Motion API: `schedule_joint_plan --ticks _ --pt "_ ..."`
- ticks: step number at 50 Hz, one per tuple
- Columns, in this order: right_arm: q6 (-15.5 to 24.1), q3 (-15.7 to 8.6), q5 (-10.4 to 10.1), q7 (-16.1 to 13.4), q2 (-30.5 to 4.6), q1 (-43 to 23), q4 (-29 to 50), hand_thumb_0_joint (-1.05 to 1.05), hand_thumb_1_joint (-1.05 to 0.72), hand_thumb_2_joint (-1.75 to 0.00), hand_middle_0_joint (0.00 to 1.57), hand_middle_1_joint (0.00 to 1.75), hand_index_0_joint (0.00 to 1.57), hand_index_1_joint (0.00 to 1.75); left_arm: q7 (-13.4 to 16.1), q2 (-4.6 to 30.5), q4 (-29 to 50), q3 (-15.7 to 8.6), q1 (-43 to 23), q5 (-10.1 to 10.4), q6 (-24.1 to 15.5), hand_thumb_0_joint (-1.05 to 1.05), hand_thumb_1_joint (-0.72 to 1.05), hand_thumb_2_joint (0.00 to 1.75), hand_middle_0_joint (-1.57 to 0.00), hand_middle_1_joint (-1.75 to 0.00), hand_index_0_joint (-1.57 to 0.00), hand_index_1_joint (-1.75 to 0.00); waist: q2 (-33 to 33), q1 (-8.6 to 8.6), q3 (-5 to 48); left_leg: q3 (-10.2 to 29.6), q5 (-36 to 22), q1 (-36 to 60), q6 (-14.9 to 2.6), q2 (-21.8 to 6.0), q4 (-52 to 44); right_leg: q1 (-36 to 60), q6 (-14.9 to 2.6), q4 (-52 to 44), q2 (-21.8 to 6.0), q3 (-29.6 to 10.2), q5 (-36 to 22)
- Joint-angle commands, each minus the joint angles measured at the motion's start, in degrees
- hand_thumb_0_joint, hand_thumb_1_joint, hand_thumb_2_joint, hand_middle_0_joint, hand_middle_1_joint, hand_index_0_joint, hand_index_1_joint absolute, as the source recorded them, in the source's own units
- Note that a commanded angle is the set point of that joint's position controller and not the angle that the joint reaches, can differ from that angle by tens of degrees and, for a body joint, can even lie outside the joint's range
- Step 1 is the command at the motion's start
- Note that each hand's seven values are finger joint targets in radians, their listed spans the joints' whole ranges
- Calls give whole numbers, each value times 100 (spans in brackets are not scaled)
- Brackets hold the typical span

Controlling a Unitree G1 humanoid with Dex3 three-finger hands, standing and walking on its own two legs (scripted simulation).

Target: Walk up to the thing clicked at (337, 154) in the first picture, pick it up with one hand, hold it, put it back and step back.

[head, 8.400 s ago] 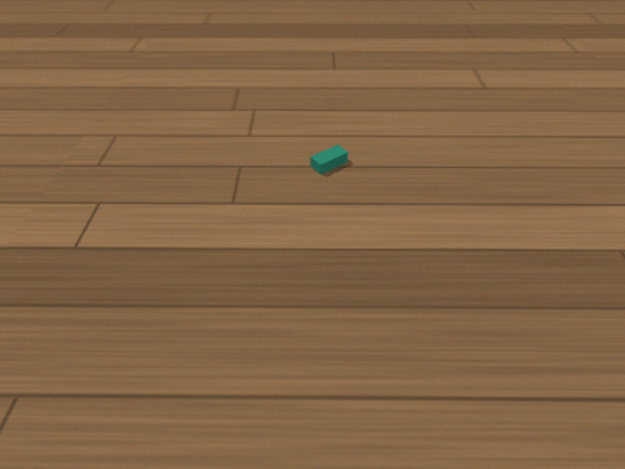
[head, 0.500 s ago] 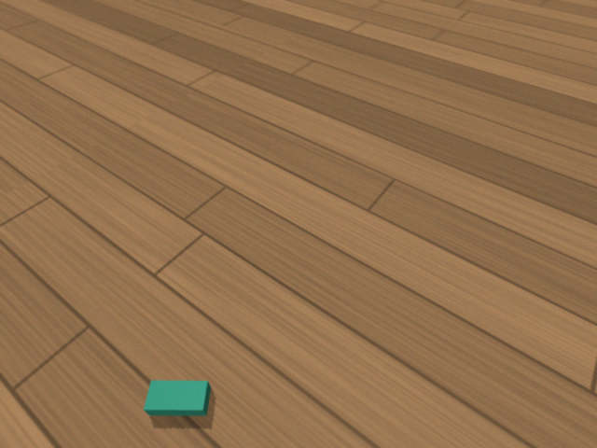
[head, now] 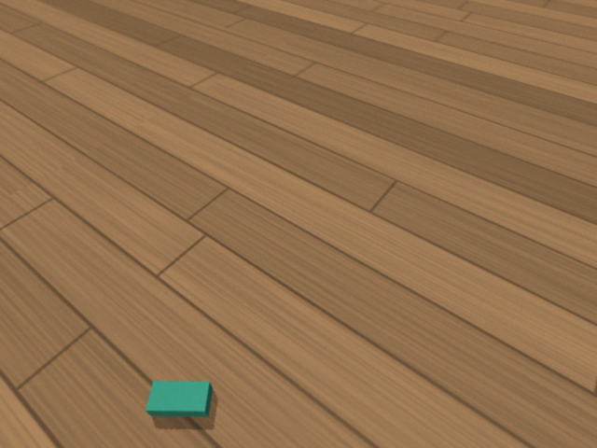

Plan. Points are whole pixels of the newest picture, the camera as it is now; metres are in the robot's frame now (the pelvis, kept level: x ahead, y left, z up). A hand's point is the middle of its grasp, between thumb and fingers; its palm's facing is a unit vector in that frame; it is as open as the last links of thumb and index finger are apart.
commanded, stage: stand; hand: left
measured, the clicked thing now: (180, 399) +0.41 +0.38 -0.75
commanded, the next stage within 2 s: walk up in 0.76 s
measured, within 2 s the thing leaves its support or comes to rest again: neither
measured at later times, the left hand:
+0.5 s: hand out of the picture +0.07 +0.25 -0.16, palm faces -0.03 -0.94 -0.35, open 7.4 cm
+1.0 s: hand out of the picture +0.02 +0.37 -0.15, palm faces +0.01 -0.84 -0.54, open 7.4 cm
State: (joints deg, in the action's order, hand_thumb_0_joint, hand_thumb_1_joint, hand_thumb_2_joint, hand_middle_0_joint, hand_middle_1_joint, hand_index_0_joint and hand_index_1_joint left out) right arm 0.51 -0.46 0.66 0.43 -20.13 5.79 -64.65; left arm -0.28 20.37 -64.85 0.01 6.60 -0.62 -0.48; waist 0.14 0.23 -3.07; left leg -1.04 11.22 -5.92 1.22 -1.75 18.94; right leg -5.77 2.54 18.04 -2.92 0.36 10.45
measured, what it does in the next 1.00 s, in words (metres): lifts its left foot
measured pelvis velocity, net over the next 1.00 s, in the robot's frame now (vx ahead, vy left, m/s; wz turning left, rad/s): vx -0.02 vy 0.06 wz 0.05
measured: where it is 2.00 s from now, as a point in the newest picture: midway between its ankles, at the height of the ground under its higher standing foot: outside the picture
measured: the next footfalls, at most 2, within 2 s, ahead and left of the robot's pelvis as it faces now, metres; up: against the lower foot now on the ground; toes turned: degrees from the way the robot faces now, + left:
left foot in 1.06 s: +0.03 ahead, +0.25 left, +0.00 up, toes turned +1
right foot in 1.38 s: +0.02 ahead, +0.08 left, +0.00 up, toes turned +2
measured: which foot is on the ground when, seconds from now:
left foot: down 0.00-0.78, up 0.80-1.00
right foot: down 0.00-1.00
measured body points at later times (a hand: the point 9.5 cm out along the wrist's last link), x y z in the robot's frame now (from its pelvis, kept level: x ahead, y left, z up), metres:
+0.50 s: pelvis +0.00 +0.00 +0.00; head +0.01 +0.00 +0.45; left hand +0.07 +0.30 -0.13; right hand +0.07 -0.30 -0.13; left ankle -0.01 +0.13 -0.75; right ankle -0.01 -0.15 -0.75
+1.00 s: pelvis -0.02 +0.06 -0.02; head +0.03 +0.05 +0.43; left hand +0.02 +0.41 -0.12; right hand +0.09 -0.28 -0.13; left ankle -0.02 +0.21 -0.71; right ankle -0.01 -0.14 -0.75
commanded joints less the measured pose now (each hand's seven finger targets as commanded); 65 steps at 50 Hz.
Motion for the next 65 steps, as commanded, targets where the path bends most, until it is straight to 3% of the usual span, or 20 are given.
schedule_joint_plan --ticks 1,37,38,39,40,41,43,45,47,49,52,53,54,55,56,57,59,61,63,65 --pt "109 -216 -20 -76 -1268 -227 343 0 -90 -90 20 30 20 30 60 1212 326 -240 -113 -19 -84 0 90 90 -20 -30 -20 -30 -58 0 418 429 -863 22 -179 -606 -308 25 -288 -217 -512 -320 -823" --pt "113 -224 -19 -74 -1255 -130 358 0 -90 -90 20 30 20 30 70 1224 389 -220 -102 -7 -107 0 90 90 -20 -30 -20 -30 -82 -7 478 426 -1082 84 -191 -626 -243 54 -301 -158 -524 -328 -1012" --pt "-229 -622 350 122 -1910 -313 924 0 -90 -90 20 30 20 30 353 2150 271 -613 814 73 -177 0 90 90 -20 -30 -20 -30 -670 250 129 -9 -845 -921 -308 -138 776 472 -560 102 -921 -648 -1323" --pt "-350 -588 373 206 -1531 -468 1169 0 -90 -90 20 30 20 30 486 2424 256 -735 1273 40 -204 0 90 90 -20 -30 -20 -30 80 437 101 -86 645 -1754 -175 91 1784 820 -1046 -217 -1706 -1453 -1790" --pt "-453 -597 411 274 -1390 -456 1424 0 -90 -90 20 30 20 30 574 2582 429 -820 1331 -33 -234 0 90 90 -20 -30 -20 -30 272 497 84 500 1726 -2212 -178 67 2936 749 -1603 -224 -2348 -2053 -2126" --pt "-531 -631 414 323 -1363 -264 1590 0 -90 -90 20 30 20 30 618 2487 647 -845 1152 -57 -249 0 90 90 -20 -30 -20 -30 291 375 135 929 1872 -2342 -230 -160 3726 434 -1855 -123 -2535 -1974 -1954" --pt "-607 -755 330 420 -1384 193 1690 0 -90 -90 20 30 20 30 634 2158 1009 -792 461 -72 -258 0 90 90 -20 -30 -20 -30 455 -97 200 1313 1671 -2244 -211 -187 4267 49 -1697 52 -2044 -1219 -1818" --pt "-633 -832 351 485 -1406 159 1903 0 -90 -90 20 30 20 30 634 2175 1163 -805 521 -144 -287 0 90 90 -20 -30 -20 -30 718 -68 153 1216 1521 -2235 -160 -278 4042 -145 -1569 187 -1814 -848 -1729" --pt "-630 -901 395 523 -1415 31 2087 0 -90 -90 20 30 20 30 618 2245 1286 -845 644 -162 -306 0 90 90 -20 -30 -20 -30 785 68 132 941 1612 -2227 -116 -384 3557 -214 -1625 419 -1824 -728 -1608" --pt "-595 -974 411 558 -1467 206 2265 0 -90 -90 20 30 20 30 598 2358 1467 -888 576 -167 -311 0 90 90 -20 -30 -20 -30 941 1 267 717 1573 -1846 -160 -468 2889 -474 -1605 743 -1867 -676 -1363" --pt "-529 -1161 464 585 -1572 1001 2133 0 -90 -90 20 30 20 30 581 2282 1598 -826 388 -77 -219 0 90 90 -20 -30 -20 -30 722 -445 489 28 455 -192 -307 28 1442 -1672 -1036 1792 -1184 27 -516" --pt "-484 -1249 545 572 -1803 1390 2086 0 -90 -90 20 30 20 30 582 1908 1616 -722 630 -53 -175 0 90 90 -20 -30 -20 -30 -123 -654 716 294 327 533 -537 33 1132 -2201 -746 2930 -672 299 296" --pt "-451 -1321 582 523 -2404 1388 2305 0 -90 -90 20 30 20 30 614 1457 1726 -626 907 2 -150 0 90 90 -20 -30 -20 -30 -2189 -625 592 2499 111 382 -1002 -1226 30 -3161 -469 4165 487 560 2946" --pt "-437 -1335 368 480 -2803 1187 2330 0 -90 -90 20 30 20 30 766 1755 1691 -633 524 79 -134 0 90 90 -20 -30 -20 -30 -2377 -778 544 3270 600 -670 -1798 -1703 -357 -2751 -506 4894 453 -106 3252" --pt "-453 -1239 379 419 -2345 1059 2469 0 -90 -90 20 30 20 30 770 1866 1631 -608 417 99 -102 0 90 90 -20 -30 -20 -30 -1582 -716 88 2702 393 -1199 -1761 -1456 -261 -2671 -532 5289 399 -368 2989" --pt "-490 -1119 346 347 -2041 859 2540 0 -90 -90 20 30 20 30 739 1868 1479 -664 827 121 -87 0 90 90 -20 -30 -20 -30 -1094 -465 -26 2082 140 -1054 -1631 -1214 111 -2792 -516 5348 411 -471 2600" --pt "-449 -1042 258 235 -1818 592 2623 0 -90 -90 20 30 20 30 656 1810 1273 -646 1527 130 -131 0 90 90 -20 -30 -20 -30 -1238 -59 182 1719 175 -898 -1486 -1042 493 -2501 -503 4794 131 -379 1928" --pt "-361 -952 212 218 -1660 602 2618 0 -90 -90 20 30 20 30 507 1629 1312 -612 1453 42 -166 0 90 90 -20 -30 -20 -30 -1158 -61 356 1815 480 -706 -1483 -1124 457 -2145 -398 3900 123 -88 2028" --pt "-281 -911 148 162 -1630 889 2579 0 -90 -90 20 30 20 30 386 1561 1487 -601 1160 -75 -179 0 90 90 -20 -30 -20 -30 -632 -170 261 2152 195 -728 -1639 -1535 450 -1817 -381 3264 139 -111 2068" --pt "-179 -781 54 77 -1557 774 2480 0 -90 -90 20 30 20 30 285 1380 1545 -586 1043 -120 -163 0 90 90 -20 -30 -20 -30 -371 -59 156 2172 -149 -1088 -1579 -1684 538 -1246 -444 2682 186 -193 1860"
